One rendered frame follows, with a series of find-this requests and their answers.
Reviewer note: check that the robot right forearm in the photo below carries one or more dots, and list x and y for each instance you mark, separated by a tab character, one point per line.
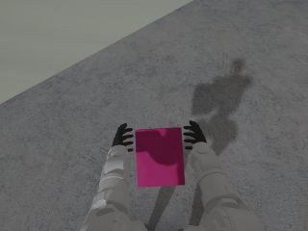
213	180

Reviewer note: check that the robot left thigh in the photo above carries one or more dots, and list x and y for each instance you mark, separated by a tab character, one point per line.
138	226

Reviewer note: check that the left robot hand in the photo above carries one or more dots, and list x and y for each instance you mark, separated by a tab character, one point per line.
119	138

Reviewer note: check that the robot left forearm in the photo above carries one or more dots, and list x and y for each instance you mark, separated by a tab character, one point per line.
114	184

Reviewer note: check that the right robot hand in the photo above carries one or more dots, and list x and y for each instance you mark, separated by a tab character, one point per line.
198	134

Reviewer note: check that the right robot upper arm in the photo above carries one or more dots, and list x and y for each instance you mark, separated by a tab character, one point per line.
224	218

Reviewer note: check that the left robot upper arm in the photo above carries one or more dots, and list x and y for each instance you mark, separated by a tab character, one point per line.
113	221

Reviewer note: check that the carton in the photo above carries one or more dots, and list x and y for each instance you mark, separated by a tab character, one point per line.
160	159

